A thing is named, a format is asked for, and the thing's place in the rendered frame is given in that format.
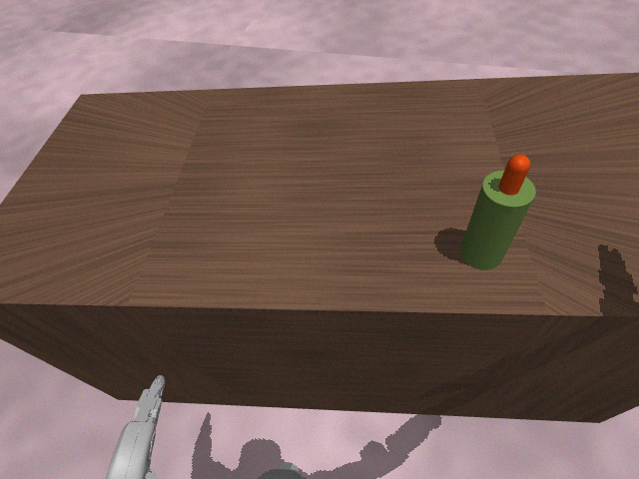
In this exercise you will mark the bottle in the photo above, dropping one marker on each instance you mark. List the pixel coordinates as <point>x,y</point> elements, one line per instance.
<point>501,206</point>

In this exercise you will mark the left robot hand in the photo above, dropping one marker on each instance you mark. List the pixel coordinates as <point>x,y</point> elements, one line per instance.
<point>132,455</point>

